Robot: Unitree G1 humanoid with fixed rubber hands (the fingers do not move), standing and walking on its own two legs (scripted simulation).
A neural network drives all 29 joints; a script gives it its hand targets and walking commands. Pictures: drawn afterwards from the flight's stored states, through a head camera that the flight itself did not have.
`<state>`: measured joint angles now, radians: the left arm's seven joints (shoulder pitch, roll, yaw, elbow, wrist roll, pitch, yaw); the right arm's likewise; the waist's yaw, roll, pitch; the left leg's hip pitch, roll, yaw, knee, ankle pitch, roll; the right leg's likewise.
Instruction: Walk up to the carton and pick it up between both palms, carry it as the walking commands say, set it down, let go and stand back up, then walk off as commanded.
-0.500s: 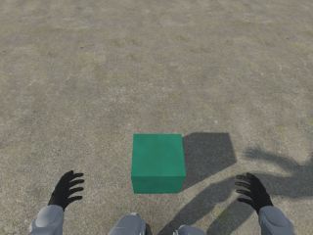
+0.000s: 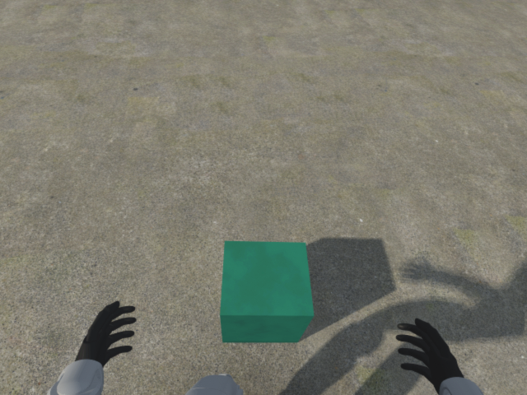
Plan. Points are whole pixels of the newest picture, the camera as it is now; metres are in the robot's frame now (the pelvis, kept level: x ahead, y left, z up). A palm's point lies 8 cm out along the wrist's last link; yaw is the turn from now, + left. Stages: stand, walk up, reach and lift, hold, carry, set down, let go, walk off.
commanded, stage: let go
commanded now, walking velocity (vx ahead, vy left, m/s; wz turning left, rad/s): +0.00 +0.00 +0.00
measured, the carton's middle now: (262, 294) +0.49 -0.02 -0.60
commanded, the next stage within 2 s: stand in 0.08 s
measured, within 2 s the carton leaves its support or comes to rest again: neither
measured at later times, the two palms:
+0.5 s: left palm (95, 378) +0.14 +0.25 -0.06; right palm (465, 367) +0.18 -0.30 -0.05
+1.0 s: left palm (93, 381) +0.14 +0.25 -0.06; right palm (467, 380) +0.17 -0.30 -0.06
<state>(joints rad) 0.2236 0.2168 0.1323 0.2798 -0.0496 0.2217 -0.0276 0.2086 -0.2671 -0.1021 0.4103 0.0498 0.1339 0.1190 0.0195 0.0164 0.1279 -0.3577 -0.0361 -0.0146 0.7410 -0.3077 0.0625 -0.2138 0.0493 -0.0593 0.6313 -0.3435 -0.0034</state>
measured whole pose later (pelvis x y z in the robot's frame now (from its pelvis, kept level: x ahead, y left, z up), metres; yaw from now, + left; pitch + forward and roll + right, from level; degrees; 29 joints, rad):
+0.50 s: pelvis +0.03 -0.03 +0.00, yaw +0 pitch -2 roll -2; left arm 0.33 0.23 0.13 0.59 -0.04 0.00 0.00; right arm 0.27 -0.27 -0.10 0.57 0.01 0.00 0.01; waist 0.02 0.03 -0.13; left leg -0.34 -0.04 -0.01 0.72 -0.34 0.06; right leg -0.21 0.05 -0.06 0.65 -0.40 -0.03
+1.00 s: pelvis +0.03 -0.03 +0.00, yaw +0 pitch -3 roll -2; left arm 0.33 0.23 0.13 0.60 -0.04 -0.02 0.01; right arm 0.27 -0.27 -0.10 0.64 0.01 -0.03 0.00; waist 0.02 0.03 -0.13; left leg -0.34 -0.04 -0.01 0.72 -0.34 0.06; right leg -0.21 0.05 -0.06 0.66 -0.40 -0.04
